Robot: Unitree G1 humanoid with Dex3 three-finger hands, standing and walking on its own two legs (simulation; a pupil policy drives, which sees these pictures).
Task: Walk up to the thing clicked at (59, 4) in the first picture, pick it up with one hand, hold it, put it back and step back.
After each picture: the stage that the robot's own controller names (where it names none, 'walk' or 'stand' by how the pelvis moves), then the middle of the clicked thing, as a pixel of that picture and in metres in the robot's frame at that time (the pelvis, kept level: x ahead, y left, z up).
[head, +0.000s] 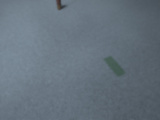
stand; (58, 1) +2.16 +0.38 -0.66
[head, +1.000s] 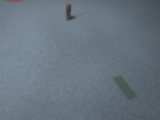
walk; (68, 11) +2.01 +0.21 -0.63
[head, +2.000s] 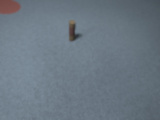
walk; (72, 31) +1.37 +0.11 -0.63
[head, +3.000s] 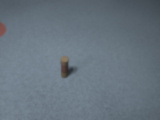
walk; (64, 67) +0.88 +0.12 -0.64
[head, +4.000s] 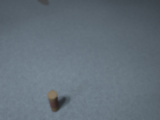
walk; (53, 101) +0.56 +0.20 -0.64
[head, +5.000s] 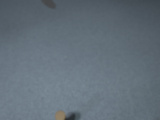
stand; out of the picture +0.39 +0.17 -0.63
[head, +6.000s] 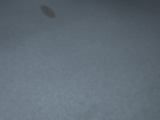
stand; out of the picture +0.35 +0.19 -0.66
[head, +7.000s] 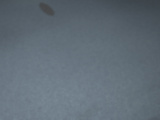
stand; out of the picture +0.33 +0.18 -0.66
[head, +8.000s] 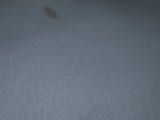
stand; out of the picture +0.35 +0.18 -0.66
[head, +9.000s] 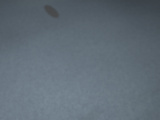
stand; out of the picture +0.33 +0.18 -0.66
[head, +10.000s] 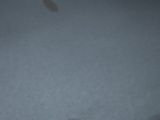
go down; out of the picture +0.34 +0.18 -0.66
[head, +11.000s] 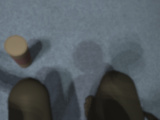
go down; (21, 54) +0.43 +0.20 -0.25
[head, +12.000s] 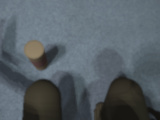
approach; (38, 58) +0.43 +0.18 -0.26
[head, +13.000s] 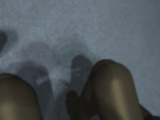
close in; out of the picture +0.42 +0.23 -0.17
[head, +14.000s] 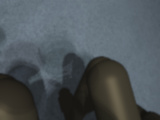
close; out of the picture +0.42 +0.25 -0.16
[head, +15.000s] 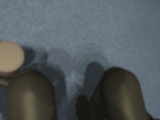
lift; (8, 65) +0.34 +0.23 -0.12
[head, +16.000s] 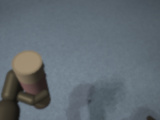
lift; (35, 85) +0.31 +0.16 +0.04
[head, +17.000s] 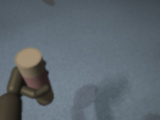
hold; (38, 81) +0.33 +0.16 +0.04
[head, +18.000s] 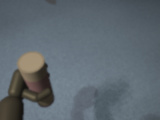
hold; (39, 84) +0.32 +0.16 +0.03
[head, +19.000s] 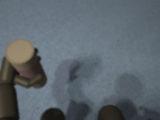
crouch; (31, 68) +0.38 +0.17 -0.03
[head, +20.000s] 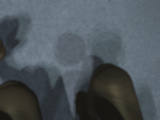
lower; out of the picture +0.46 +0.23 -0.13
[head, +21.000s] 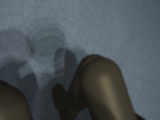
lower; out of the picture +0.45 +0.27 -0.17
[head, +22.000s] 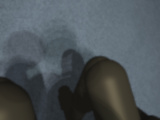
lower; out of the picture +0.44 +0.26 -0.17
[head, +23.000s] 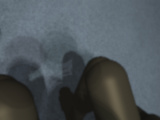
lower; out of the picture +0.42 +0.26 -0.16
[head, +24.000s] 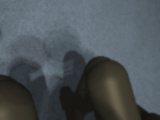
rest; out of the picture +0.42 +0.26 -0.16
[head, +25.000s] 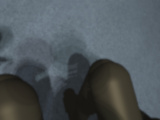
withdraw; out of the picture +0.42 +0.25 -0.17
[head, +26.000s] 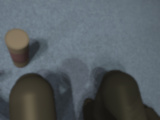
stand; (19, 51) +0.43 +0.22 -0.20
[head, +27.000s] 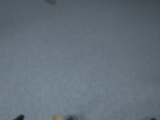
stand; out of the picture +0.36 +0.16 -0.57
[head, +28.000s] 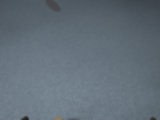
stand; out of the picture +0.37 +0.17 -0.60
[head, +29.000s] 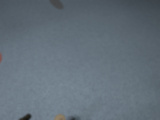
stand; out of the picture +0.37 +0.16 -0.60
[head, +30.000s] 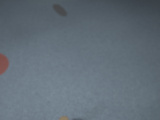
stand; out of the picture +0.39 +0.16 -0.65
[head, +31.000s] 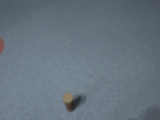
walk; (69, 103) +0.45 +0.14 -0.64
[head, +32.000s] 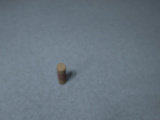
walk; (61, 74) +0.68 +0.14 -0.63
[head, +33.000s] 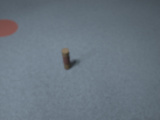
stand; (66, 59) +0.99 +0.23 -0.63
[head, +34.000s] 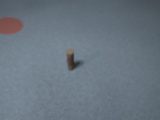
stand; (70, 60) +1.00 +0.15 -0.65
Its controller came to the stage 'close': yes
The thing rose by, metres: 0.68
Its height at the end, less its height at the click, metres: +0.00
